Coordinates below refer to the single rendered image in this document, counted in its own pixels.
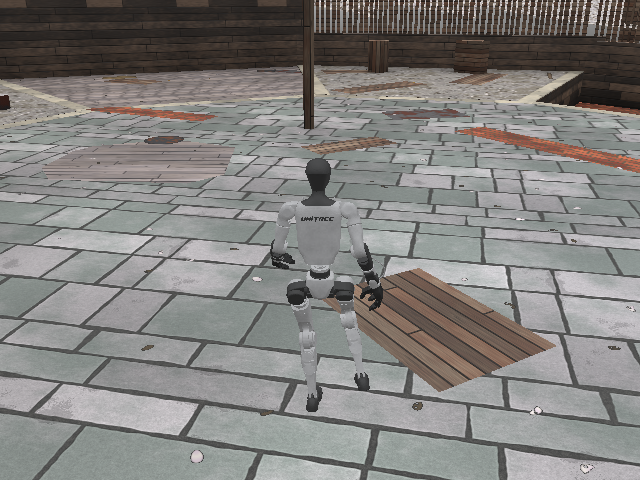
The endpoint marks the robot right foot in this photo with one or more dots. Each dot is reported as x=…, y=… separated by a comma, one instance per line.
x=362, y=382

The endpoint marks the left robot upper arm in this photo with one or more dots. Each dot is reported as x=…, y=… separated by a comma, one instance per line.
x=283, y=224

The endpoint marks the robot head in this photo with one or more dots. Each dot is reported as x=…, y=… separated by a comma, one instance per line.
x=318, y=172

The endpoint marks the right robot upper arm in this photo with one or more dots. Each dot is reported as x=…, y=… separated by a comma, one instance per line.
x=350, y=212

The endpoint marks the right robot hand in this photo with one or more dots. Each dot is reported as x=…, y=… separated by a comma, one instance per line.
x=377, y=294

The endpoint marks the left robot hand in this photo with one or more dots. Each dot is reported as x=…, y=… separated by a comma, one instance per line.
x=287, y=259

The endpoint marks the robot left forearm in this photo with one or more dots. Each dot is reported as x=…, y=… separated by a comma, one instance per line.
x=275, y=256

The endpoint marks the robot right forearm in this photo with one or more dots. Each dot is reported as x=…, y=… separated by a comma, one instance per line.
x=368, y=269

